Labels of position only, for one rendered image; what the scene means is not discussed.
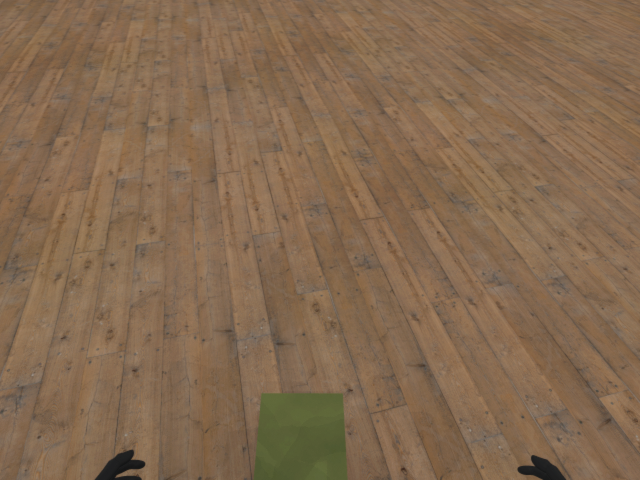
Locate robot right hand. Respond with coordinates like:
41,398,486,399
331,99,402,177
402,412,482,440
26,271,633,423
518,455,566,480

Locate carton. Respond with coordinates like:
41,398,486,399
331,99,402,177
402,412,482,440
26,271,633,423
254,393,348,480

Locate robot left hand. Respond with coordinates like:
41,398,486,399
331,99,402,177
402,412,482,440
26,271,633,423
95,450,145,480

